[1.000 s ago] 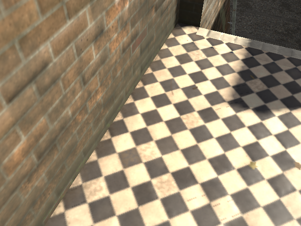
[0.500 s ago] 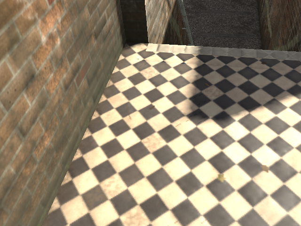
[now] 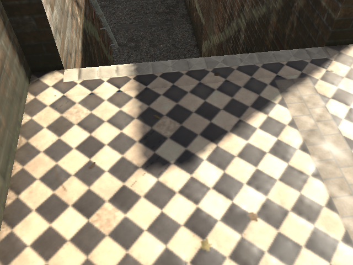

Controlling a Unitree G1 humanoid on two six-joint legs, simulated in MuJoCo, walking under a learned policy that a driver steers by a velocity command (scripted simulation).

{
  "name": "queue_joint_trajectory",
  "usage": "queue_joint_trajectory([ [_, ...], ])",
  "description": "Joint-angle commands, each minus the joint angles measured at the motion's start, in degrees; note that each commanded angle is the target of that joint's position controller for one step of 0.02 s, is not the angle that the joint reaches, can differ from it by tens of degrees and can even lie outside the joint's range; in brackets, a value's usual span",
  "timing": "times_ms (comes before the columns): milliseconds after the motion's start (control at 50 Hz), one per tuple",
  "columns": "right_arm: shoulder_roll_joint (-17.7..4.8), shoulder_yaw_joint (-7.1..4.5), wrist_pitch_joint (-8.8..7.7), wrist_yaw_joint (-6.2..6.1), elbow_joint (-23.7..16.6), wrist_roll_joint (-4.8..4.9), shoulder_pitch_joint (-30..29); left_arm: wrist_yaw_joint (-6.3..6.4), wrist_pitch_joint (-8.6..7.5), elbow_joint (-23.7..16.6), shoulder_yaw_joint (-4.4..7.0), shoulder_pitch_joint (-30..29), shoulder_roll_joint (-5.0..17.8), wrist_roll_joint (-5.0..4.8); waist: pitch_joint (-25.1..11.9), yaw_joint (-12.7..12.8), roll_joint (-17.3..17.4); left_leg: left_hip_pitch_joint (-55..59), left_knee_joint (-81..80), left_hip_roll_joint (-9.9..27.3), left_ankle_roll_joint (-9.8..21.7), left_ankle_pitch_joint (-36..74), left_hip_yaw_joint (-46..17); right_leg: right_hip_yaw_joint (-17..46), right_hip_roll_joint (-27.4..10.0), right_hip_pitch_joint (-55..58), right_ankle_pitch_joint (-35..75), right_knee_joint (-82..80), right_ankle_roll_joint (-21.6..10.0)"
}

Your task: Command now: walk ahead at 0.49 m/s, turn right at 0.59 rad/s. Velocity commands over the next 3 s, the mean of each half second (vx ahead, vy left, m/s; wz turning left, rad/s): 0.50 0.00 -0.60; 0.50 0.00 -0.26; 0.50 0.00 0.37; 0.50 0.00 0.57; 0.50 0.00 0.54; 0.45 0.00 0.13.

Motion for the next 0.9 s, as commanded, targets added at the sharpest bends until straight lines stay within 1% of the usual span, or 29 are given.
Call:
queue_joint_trajectory([
  [20,-5.41,-1.47,-1.18,0.18,-1.3,0.29,0.4,-0.29,0.44,-4.68,0.35,1.86,0.68,0.01,-1.17,0.69,6.12,6.45,-13.24,16.7,10.15,7.38,-12.68,2.1,-5.93,-9.24,3.4,-1.05,0.11],
  [80,-7.41,-2.05,-0.96,0.2,-0.28,0.27,1.07,-0.39,0.96,-7.09,0.43,-1.5,1.35,0.44,-0.09,0.36,4.8,7.72,-14.51,17.26,10.93,11.81,-7.56,2.12,-6.36,-13.26,9.52,-7.02,0.97],
  [120,-8.2,-2.14,-0.66,-0.03,-0.02,0.65,0.67,-0.84,0.64,-8.57,0.41,-4.43,1.69,0.34,0.8,-0.46,4.14,8.82,-14.52,16.11,9.7,14.16,-3.19,1.28,-5.81,-13.21,16.05,-14.33,0.93],
  [160,-9.21,-2.12,-0.29,-0.3,0.52,0.92,1.67,-1.67,0.14,-10.48,0.02,-9.04,0.98,0.61,1.4,-2.24,4.24,9.83,-13.78,15.3,8.37,15.13,0.44,-1.5,-5.07,-11.41,21.37,-22.06,0.55],
  [200,-10.35,-2.22,0.32,-0.56,1.24,1.26,3.69,-2.61,0.05,-12.57,-0.2,-13.01,0.69,0.54,2.0,-3.88,4.35,12.61,-12.95,16.04,7.69,14.56,2.06,-3.89,-4.38,-10.88,22.19,-26.88,0.16],
  [260,-12.14,-2.63,1.54,-0.71,2.28,2.14,5.46,-3.69,0.39,-15.61,0.04,-16.16,1.59,0.28,3.14,-4.19,5.01,18.37,-10.37,18.23,6.39,17.6,3.56,-5.91,-3.33,-11.09,16.77,-31.23,-1.46],
  [300,-13.71,-3.03,2.37,-0.95,2.18,2.44,4.72,-3.94,0.75,-16.45,0.91,-14.15,3.35,0.45,1.07,-1.93,6.91,20.43,-4.16,18.54,5.28,32.89,5.67,-8.84,-0.19,-5.53,10.77,-32.76,-3.52],
  [320,-14.55,-3.27,2.83,-1.16,1.93,2.52,4.15,-3.87,0.98,-15.8,1.86,-9.8,5.12,0.53,-1.87,0.88,8.1,20.4,2.94,18.11,4.69,42.45,6.9,-10.58,2.35,0.82,8.52,-33.28,-4.85],
  [340,-14.31,-3.14,3.35,-1.42,1.44,2.64,3.1,-3.56,1.15,-13.26,3.57,-0.26,7.79,0.43,-6.78,6.28,7.16,16.84,15.14,16.2,3.28,46.56,8.65,-11.8,5.42,13.53,11.15,-36.84,-6.77],
  [360,-12.03,-2.15,3.2,-1.54,0.37,1.39,3.7,-2.23,1.77,-10.37,5.83,11.05,12.64,0.25,-12.78,10.78,1.61,2.42,33.28,13.69,0.66,32.29,8.5,-3.07,1.68,33.25,12.17,-37.43,-9.94],
  [380,-2.76,0.83,1.54,-0.42,-3.3,-1.07,9.03,-1.83,1.39,-10.85,6.4,9.11,19.38,0.01,-17.99,2.57,-15.69,-23.92,53.85,1.63,-2.14,-23.67,3.2,31.14,-13.86,51.41,1.47,-44.7,-20.03],
  [400,-7.65,0.26,-1.02,0.64,-3.67,0.71,4.14,-2.09,0.26,-12.87,4.84,10.67,14.1,0.74,-25.68,6.82,-8.95,-29.7,61.11,1.13,-0.88,-25.04,-10.61,45.35,-17.55,53.71,-4.91,-53.41,-22.04],
  [420,-10.6,-0.57,-1.99,1.13,-5.39,2.77,-1.27,-2.41,-0.56,-12.12,3.66,8.36,10.72,1.49,-16.33,6.84,-4.44,-34.56,60.1,3.65,0.64,-19.09,-10.48,36.84,-16.15,48.43,0.42,-54.12,-18.42],
  [440,-9.5,-0.12,-2.42,0.87,-5.53,2.16,-2.09,-2.45,-0.93,-12.38,3.12,4.61,9.1,1.04,-10.94,4.1,1.08,-32.41,54.58,6.25,1.33,-13.75,-10.16,28.85,-13.67,39.4,7.14,-53.87,-16.31],
  [460,-9.25,-0.31,-2.2,0.5,-4.75,1.26,-1.43,-2.46,-0.98,-13.05,2.6,0.54,7.72,0.94,-7.9,1.56,3.46,-28.06,49.58,8.22,0.69,-10.53,-10.05,22.99,-11.19,31.65,13.33,-54.07,-14.56],
  [480,-9.52,-0.66,-1.42,0.57,-4.57,1.03,-0.07,-2.33,-1.03,-13.78,2.03,-1.52,6.44,1.4,-6.83,-0.4,2.12,-24.09,46.72,9.48,0.17,-8.63,-10.47,19.62,-9.4,26.9,17.69,-55.43,-13.9],
  [500,-9.41,-0.82,-0.63,0.69,-4.79,0.76,0.37,-2.17,-1.14,-13.96,1.95,-2.08,6.43,1.46,-6.23,-1.24,1.26,-22.01,44.86,9.43,-0.66,-7.65,-10.17,18.45,-8.58,24.07,20.32,-56.65,-14.01],
  [540,-7.96,-0.67,0.55,0.69,-4.93,-0.23,0.29,-1.51,-1.5,-13.2,2.07,-1.22,7.18,0.88,-5.04,-1.84,1.4,-21.43,40.87,8.75,-2.87,-5.18,-8.72,14.36,-7.55,20.93,25.99,-57.74,-14.5],
  [560,-7.21,-0.46,0.88,0.58,-5.29,-0.53,-1.18,-1.03,-1.56,-12.72,2.21,-0.33,7.74,0.86,-4.18,-1.47,1.16,-21.93,37.85,8.36,-3.82,-2.4,-8.05,12.34,-6.88,19.98,26.99,-58.38,-14.34],
  [600,-6.24,-0.06,0.96,0.48,-6.43,-0.55,-5.98,-0.26,-1.46,-11.38,2.17,1.81,7.87,0.93,-2.32,0.27,-0.12,-22.62,29.0,7.64,-4.96,5.2,-7.27,9.16,-5.24,19.5,26.49,-59.1,-13.03],
  [640,-5.25,0.34,0.72,0.75,-7.01,-0.18,-9.74,0.03,-1.3,-10.14,1.97,3.34,7.51,1.0,-1.28,1.98,-1.86,-19.85,19.64,6.33,-4.81,13.46,-6.63,6.46,-3.33,18.76,22.74,-59.03,-10.79],
  [660,-4.67,0.56,0.75,0.98,-7.4,-0.04,-11.21,-0.2,-1.34,-9.72,1.93,3.79,7.75,1.05,-0.46,2.96,-2.42,-18.64,16.17,5.74,-4.43,16.48,-6.0,5.75,-3.13,18.23,21.61,-58.78,-10.07],
  [720,-5.23,0.51,0.48,1.58,-9.02,0.66,-15.31,-0.58,-1.62,-7.46,1.99,6.45,8.43,0.78,1.6,4.94,-2.9,-18.22,11.37,5.14,-2.86,18.6,-6.15,7.97,-5.64,20.71,17.82,-58.61,-9.78],
  [780,-6.59,0.09,-0.11,2.47,-10.37,0.56,-17.18,-0.22,-1.02,-5.56,1.98,8.03,8.46,0.66,2.57,5.17,-2.77,-22.82,7.89,5.08,-0.4,13.22,-6.94,10.62,-9.25,29.52,21.29,-55.02,-9.57],
  [820,-7.12,-0.18,-0.36,2.91,-10.17,0.46,-15.64,0.2,-0.3,-4.89,2.12,7.67,9.0,0.73,2.06,4.17,-3.44,-21.23,6.7,4.45,1.03,8.58,-6.27,11.28,-10.5,32.76,26.83,-52.69,-8.67],
  [840,-7.69,-0.49,-0.42,2.9,-9.7,0.4,-13.52,0.31,0.04,-4.83,2.17,7.0,9.38,0.79,0.9,3.05,-4.02,-17.9,6.46,3.33,1.86,5.83,-5.13,10.9,-10.15,33.42,33.74,-50.31,-8.03],
  [860,-8.79,-1.16,-0.47,2.64,-8.61,0.31,-9.3,0.38,0.39,-4.91,2.14,6.12,9.67,0.94,-2.02,0.76,-4.49,-11.45,5.76,1.37,3.04,4.6,-3.21,9.8,-8.81,33.45,44.15,-45.45,-7.27],
  [880,-10.58,-2.08,-0.48,2.28,-6.72,0.09,-1.83,0.31,0.67,-5.23,1.64,5.01,9.01,1.24,-7.43,-3.13,-3.56,-0.3,5.26,1.55,4.96,7.41,-2.94,7.52,-5.87,30.99,49.39,-36.15,-5.8],
  [900,-13.53,-2.64,-0.42,1.92,-5.39,-0.64,8.2,0.25,0.71,-6.47,0.53,4.86,6.77,2.14,-16.21,-6.81,1.56,16.98,7.28,11.14,9.09,9.4,-13.6,5.82,-2.4,20.41,36.07,-20.01,-4.01],
])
